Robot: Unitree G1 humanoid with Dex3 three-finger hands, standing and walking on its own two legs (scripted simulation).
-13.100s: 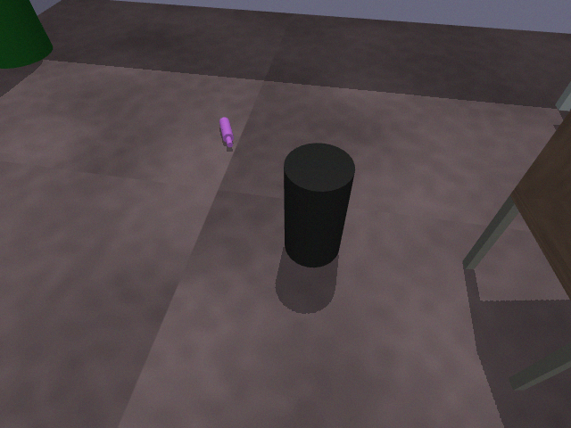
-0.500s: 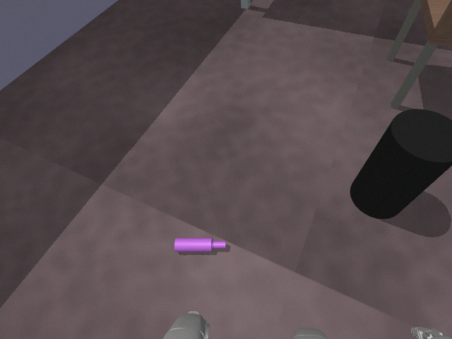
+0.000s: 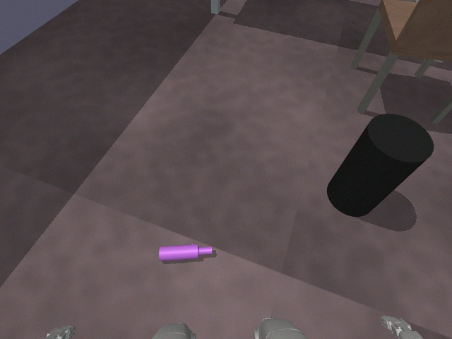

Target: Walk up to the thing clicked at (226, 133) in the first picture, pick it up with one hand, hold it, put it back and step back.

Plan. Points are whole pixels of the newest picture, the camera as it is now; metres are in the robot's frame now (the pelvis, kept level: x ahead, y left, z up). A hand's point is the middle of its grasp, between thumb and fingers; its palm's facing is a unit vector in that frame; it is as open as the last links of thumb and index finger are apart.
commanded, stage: walk up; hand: left
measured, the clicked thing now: (186, 252) +0.47 +0.15 -0.72
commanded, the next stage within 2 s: stand in 1.24 s
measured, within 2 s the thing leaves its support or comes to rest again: neither
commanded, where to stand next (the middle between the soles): +0.05 -0.03 m, yaw +1 degrees
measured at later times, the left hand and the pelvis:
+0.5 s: hand out of the picture +0.12 +0.22 -0.12, palm faces -0.04 -0.94 -0.33, open 7.4 cm; pelvis -0.01 -0.02 +0.02, yaw -1 degrees
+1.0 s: hand out of the picture +0.06 +0.24 -0.13, palm faces +0.01 -0.95 -0.32, open 7.4 cm; pelvis -0.01 -0.02 +0.03, yaw +0 degrees
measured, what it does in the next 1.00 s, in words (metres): steps on the spot: right foot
